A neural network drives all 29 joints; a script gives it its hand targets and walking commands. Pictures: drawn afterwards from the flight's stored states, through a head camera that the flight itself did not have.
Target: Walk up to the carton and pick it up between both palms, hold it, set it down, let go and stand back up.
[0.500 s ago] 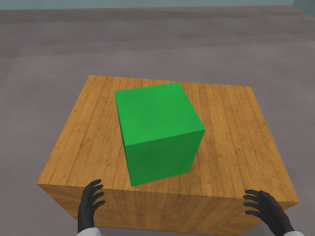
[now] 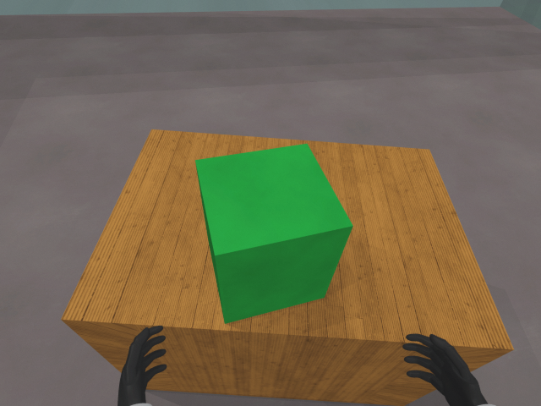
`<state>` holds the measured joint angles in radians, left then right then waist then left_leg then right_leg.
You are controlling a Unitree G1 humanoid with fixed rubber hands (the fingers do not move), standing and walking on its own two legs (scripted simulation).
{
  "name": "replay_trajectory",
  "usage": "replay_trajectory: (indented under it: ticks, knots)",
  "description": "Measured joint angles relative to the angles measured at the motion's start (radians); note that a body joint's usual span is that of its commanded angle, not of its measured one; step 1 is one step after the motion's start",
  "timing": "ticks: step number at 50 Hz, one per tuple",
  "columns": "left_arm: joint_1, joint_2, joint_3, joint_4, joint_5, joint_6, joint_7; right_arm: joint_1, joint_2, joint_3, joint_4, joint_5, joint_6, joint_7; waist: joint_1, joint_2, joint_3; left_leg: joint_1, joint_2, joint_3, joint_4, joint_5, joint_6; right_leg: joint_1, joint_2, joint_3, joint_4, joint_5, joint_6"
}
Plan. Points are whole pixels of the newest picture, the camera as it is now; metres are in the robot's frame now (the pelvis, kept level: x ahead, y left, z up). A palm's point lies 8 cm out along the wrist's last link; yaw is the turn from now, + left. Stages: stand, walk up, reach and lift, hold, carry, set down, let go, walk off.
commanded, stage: set down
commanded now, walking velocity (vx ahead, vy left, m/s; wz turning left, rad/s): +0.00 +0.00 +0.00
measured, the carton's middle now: (265, 235) +0.44 +0.03 -0.04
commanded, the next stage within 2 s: let go in 0.68 s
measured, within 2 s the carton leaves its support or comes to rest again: neither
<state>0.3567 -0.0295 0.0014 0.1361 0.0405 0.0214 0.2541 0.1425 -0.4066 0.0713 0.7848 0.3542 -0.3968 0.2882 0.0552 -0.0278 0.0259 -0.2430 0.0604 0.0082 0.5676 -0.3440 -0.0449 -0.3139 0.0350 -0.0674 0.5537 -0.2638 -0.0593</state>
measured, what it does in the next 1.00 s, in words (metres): stands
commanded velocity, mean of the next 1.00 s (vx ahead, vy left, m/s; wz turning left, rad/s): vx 0.00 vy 0.00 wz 0.00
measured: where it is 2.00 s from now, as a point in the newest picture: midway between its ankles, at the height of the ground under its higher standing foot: outside the picture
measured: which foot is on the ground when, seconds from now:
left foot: down 0.00-1.00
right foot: down 0.00-1.00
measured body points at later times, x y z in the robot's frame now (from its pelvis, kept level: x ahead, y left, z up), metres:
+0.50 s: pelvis +0.01 +0.01 +0.01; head +0.04 +0.03 +0.46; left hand +0.17 +0.21 -0.05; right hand +0.18 -0.23 -0.07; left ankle -0.03 +0.15 -0.73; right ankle +0.02 -0.08 -0.73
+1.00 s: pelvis +0.01 +0.01 +0.01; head +0.03 +0.03 +0.46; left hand +0.16 +0.22 -0.07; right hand +0.17 -0.22 -0.07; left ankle -0.03 +0.14 -0.73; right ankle +0.02 -0.08 -0.73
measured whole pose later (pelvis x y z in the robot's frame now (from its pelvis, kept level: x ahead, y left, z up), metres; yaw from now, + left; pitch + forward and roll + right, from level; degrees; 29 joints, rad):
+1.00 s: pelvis +0.01 +0.01 +0.01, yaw +0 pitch -2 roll -1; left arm 0.30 0.11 0.01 0.32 0.03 0.08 0.11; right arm 0.21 -0.24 0.01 0.75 0.12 -0.30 0.11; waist 0.03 -0.03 0.08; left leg -0.14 0.05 0.01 0.49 -0.32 -0.03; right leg -0.20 0.03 -0.06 0.46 -0.23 -0.04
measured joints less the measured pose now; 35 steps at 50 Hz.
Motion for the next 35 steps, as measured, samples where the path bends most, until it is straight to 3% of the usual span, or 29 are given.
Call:
replay_trajectory:
  ticks: [11, 22, 35]
  knots:
    - [0.025, 0.025, -0.011, 0.037, 0.015, -0.02, -0.047, 0.024, 0.043, -0.001, 0.03, -0.047, -0.032, -0.04, -0.005, 0.005, 0.0, 0.035, 0.002, -0.006, -0.041, 0.009, 0.005, 0.052, 0.004, -0.005, -0.07, 0.023, 0.008]
    - [0.015, 0.044, -0.01, 0.065, 0.023, -0.028, -0.056, 0.037, 0.084, -0.013, 0.021, -0.1, -0.017, -0.066, 0.003, 0.005, 0.014, 0.049, 0.002, 0.006, -0.063, 0.018, 0.009, 0.063, 0.006, 0.006, -0.095, 0.037, 0.011]
    - [-0.02, 0.079, 0.009, 0.14, 0.003, -0.004, -0.104, 0.052, 0.111, -0.027, 0.01, -0.178, 0.02, -0.124, 0.0, 0.0, 0.041, 0.076, -0.004, 0.005, -0.078, 0.029, 0.01, 0.083, 0.0, 0.006, -0.093, 0.037, 0.013]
